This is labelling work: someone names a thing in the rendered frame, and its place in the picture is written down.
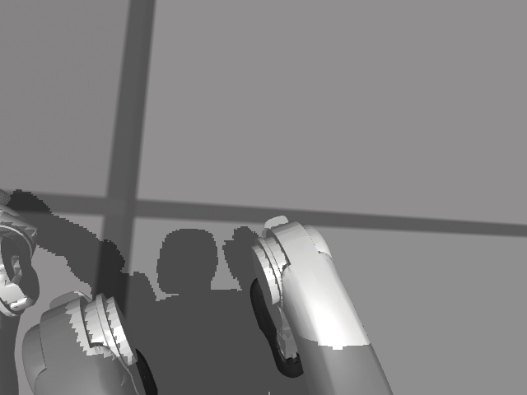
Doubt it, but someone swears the right robot foot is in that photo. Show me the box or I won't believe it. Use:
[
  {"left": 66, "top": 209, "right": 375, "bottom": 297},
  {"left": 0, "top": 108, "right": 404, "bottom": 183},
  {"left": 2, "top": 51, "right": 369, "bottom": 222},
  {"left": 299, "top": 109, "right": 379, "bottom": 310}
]
[{"left": 250, "top": 278, "right": 304, "bottom": 378}]

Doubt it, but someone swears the left robot arm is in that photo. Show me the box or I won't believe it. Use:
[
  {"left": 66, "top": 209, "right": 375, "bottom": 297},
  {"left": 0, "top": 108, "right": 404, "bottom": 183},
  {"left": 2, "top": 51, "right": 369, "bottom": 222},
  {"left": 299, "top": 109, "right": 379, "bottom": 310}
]
[{"left": 0, "top": 203, "right": 40, "bottom": 395}]

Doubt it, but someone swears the left robot foot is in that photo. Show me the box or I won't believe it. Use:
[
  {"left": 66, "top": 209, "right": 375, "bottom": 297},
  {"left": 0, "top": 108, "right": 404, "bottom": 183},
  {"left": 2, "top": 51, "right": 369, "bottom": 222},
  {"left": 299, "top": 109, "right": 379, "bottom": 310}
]
[{"left": 135, "top": 348, "right": 157, "bottom": 395}]

